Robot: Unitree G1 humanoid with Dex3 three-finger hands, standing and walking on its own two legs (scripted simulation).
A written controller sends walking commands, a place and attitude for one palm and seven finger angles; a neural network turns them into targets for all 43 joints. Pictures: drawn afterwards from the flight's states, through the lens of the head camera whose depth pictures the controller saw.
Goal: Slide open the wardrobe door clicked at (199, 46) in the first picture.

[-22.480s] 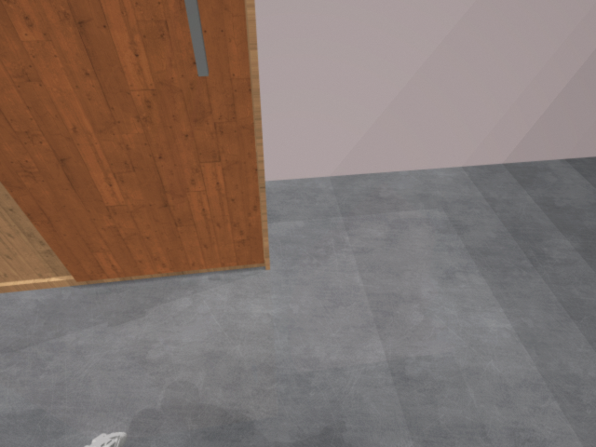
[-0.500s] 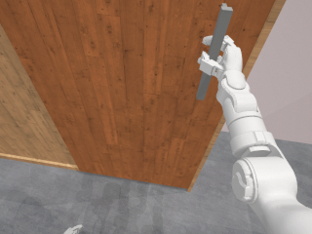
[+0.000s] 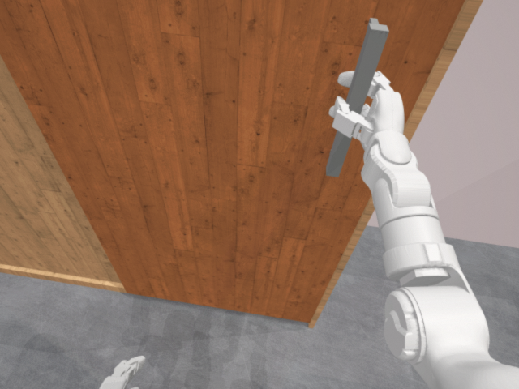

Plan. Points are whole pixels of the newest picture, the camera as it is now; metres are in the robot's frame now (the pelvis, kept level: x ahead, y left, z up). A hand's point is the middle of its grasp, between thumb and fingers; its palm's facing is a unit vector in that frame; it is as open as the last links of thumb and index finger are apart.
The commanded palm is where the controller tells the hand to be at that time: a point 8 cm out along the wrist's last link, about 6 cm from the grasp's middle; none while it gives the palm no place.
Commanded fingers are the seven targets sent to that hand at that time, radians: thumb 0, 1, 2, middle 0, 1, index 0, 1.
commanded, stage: grip the handle and tug to test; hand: right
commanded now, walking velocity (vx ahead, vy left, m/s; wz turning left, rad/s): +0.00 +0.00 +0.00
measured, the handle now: (350, 106) +0.50 -0.09 +0.21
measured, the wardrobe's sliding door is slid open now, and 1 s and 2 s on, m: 0.00 0.01 0.08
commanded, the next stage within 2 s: tug the door sideways, standing still in 0.14 s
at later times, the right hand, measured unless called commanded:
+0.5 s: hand (340, 115) +0.45 -0.06 +0.23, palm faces +0.07 +1.00 -0.02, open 5.9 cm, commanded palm +0.43 -0.09 +0.22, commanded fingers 0.00 -0.90 -0.90 0.45 1.40 0.45 1.40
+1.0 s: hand (329, 116) +0.45 -0.05 +0.23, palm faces +0.08 +0.99 -0.07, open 6.1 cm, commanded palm +0.43 -0.05 +0.22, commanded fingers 0.00 -0.90 -0.90 0.45 1.40 0.45 1.40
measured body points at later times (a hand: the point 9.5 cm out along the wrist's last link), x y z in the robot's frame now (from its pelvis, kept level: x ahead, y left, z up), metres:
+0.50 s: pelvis +0.02 +0.00 +0.00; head +0.02 +0.02 +0.45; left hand +0.19 +0.23 -0.11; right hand +0.44 -0.12 +0.23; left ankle -0.01 +0.11 -0.74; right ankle -0.04 -0.12 -0.74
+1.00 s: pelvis -0.02 -0.01 -0.01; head +0.00 +0.01 +0.44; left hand +0.05 +0.22 -0.15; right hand +0.44 -0.10 +0.23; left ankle -0.01 +0.11 -0.74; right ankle -0.04 -0.12 -0.74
